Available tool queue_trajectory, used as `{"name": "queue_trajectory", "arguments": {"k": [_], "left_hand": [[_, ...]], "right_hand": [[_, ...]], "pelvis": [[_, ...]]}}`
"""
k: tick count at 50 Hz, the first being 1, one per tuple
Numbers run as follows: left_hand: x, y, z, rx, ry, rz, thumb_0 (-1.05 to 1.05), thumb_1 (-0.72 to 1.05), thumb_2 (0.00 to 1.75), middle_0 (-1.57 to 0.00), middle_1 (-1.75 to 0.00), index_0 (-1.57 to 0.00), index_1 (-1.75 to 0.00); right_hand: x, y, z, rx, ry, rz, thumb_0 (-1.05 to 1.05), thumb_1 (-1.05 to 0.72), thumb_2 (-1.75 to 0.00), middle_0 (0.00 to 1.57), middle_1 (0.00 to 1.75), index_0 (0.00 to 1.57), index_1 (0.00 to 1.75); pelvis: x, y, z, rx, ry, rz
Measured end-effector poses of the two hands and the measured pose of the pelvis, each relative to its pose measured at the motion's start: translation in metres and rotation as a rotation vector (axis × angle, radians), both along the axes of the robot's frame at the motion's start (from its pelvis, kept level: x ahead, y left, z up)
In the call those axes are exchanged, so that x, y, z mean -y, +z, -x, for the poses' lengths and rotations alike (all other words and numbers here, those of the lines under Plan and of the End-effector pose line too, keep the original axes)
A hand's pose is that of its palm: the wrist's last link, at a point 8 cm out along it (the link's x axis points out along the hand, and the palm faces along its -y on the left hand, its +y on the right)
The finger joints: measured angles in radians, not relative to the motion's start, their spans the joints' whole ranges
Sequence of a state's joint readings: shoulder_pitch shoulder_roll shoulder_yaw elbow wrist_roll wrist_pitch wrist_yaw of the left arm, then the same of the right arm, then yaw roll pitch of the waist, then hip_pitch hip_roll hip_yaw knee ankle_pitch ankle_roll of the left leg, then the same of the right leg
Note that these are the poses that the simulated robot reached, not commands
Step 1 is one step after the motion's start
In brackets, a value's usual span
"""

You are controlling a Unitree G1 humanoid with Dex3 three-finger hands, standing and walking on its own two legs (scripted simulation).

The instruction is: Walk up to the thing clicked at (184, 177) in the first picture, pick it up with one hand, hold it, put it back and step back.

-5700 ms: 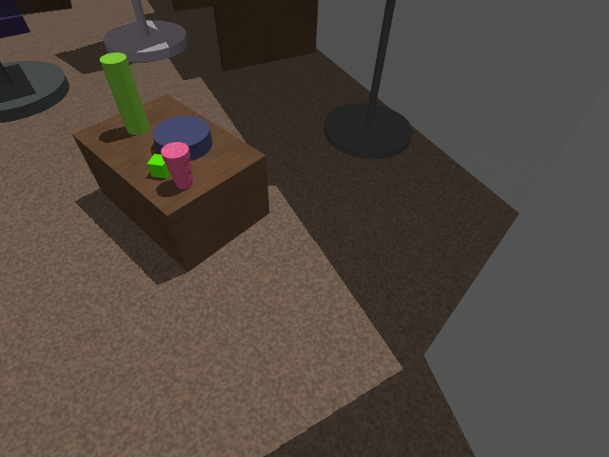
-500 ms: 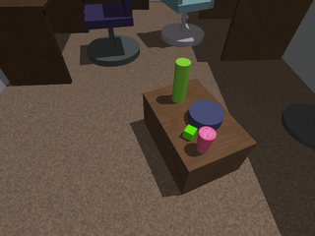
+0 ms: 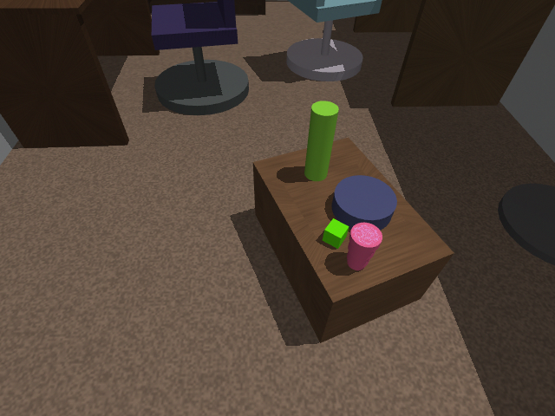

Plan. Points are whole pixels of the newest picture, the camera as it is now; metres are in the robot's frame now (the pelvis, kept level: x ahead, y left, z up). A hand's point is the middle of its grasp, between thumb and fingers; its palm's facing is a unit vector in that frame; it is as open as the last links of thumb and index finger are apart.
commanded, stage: stand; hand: right
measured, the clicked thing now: (361, 249) +0.65 -0.26 -0.38
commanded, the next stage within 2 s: walk up in 0.94 s
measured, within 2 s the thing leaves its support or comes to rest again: neither
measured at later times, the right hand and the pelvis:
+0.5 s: hand out of the picture +0.08 -0.25 -0.16, palm faces -0.03 +0.94 -0.34, open 7.4 cm; pelvis +0.01 +0.00 +0.00, yaw +0 degrees
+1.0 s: hand out of the picture +0.06 -0.26 -0.16, palm faces -0.02 +0.93 -0.37, open 7.4 cm; pelvis +0.00 -0.01 +0.00, yaw +1 degrees
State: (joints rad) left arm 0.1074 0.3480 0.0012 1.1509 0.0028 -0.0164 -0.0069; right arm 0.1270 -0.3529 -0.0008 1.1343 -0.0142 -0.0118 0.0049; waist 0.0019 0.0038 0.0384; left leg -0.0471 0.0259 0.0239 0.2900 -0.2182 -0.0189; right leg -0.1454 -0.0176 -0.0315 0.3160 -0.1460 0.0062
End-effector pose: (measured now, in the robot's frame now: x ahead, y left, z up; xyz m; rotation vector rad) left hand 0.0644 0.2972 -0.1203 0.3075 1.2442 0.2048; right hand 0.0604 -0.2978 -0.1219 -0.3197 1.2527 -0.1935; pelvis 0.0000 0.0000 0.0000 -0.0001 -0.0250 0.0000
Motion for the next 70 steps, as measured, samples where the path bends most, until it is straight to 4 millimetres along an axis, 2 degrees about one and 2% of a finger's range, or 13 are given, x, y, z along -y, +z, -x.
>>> {"name": "queue_trajectory", "arguments": {"k": [24,49,52,55,60,63,65,67,70], "left_hand": [[-0.001,0.002,-0.013,0.018,-0.003,-0.004,0.0,0.9,0.9,-0.2,-0.3,-0.21,-0.3],[-0.004,-0.001,-0.008,0.006,-0.002,0.004,0.0,0.9,0.9,-0.2,-0.3,-0.21,-0.3],[-0.009,-0.002,-0.015,0.031,0.018,0.0,0.01,0.9,0.9,-0.2,-0.3,-0.21,-0.3],[-0.008,-0.001,-0.024,0.072,0.04,-0.003,0.01,0.9,0.9,-0.2,-0.3,-0.21,-0.3],[0.014,-0.004,-0.043,0.081,0.026,-0.021,0.01,0.91,0.9,-0.2,-0.3,-0.2,-0.3],[0.038,-0.012,-0.057,0.108,0.023,-0.038,0.01,0.91,0.9,-0.2,-0.3,-0.2,-0.3],[0.057,-0.016,-0.059,0.129,0.02,-0.037,0.0,0.91,0.9,-0.2,-0.3,-0.2,-0.3],[0.077,-0.017,-0.056,0.132,0.034,-0.01,0.0,0.91,0.9,-0.2,-0.3,-0.2,-0.3],[0.103,-0.018,-0.048,0.124,0.06,0.033,0.0,0.9,0.9,-0.2,-0.3,-0.21,-0.3]], "right_hand": [[-0.001,0.001,-0.014,0.022,0.009,0.001,0.0,-0.9,-0.9,0.21,0.3,0.2,0.3],[0.001,0.001,-0.001,0.018,0.0,0.013,0.0,-0.9,-0.9,0.21,0.3,0.21,0.3],[0.017,0.006,0.011,0.018,0.001,0.064,0.0,-0.9,-0.9,0.21,0.3,0.21,0.3],[0.045,0.013,0.024,-0.031,0.009,0.129,0.0,-0.9,-0.9,0.21,0.3,0.21,0.3],[0.105,0.019,0.025,-0.072,0.023,0.212,0.0,-0.9,-0.9,0.21,0.3,0.21,0.3],[0.146,0.011,0.011,-0.083,0.043,0.249,0.0,-0.9,-0.9,0.21,0.3,0.21,0.3],[0.165,0.006,-0.006,-0.084,0.054,0.271,0.0,-0.9,-0.9,0.21,0.3,0.21,0.3],[0.172,0.008,-0.029,-0.056,0.067,0.273,0.01,-0.9,-0.9,0.21,0.3,0.21,0.3],[0.173,0.017,-0.068,0.013,0.121,0.248,0.01,-0.9,-0.9,0.21,0.3,0.2,0.3]], "pelvis": [[0.0,0.0,-0.007,0.003,0.0,0.001],[0.002,-0.003,-0.003,-0.002,0.009,-0.007],[0.014,-0.007,-0.004,-0.008,0.038,-0.019],[0.029,-0.011,-0.01,-0.008,0.054,-0.024],[0.063,-0.022,-0.025,-0.003,0.064,-0.021],[0.09,-0.036,-0.037,0.002,0.074,-0.009],[0.103,-0.042,-0.041,0.014,0.095,0.013],[0.112,-0.039,-0.047,0.02,0.108,0.01],[0.12,-0.031,-0.057,0.02,0.127,0.009]]}}
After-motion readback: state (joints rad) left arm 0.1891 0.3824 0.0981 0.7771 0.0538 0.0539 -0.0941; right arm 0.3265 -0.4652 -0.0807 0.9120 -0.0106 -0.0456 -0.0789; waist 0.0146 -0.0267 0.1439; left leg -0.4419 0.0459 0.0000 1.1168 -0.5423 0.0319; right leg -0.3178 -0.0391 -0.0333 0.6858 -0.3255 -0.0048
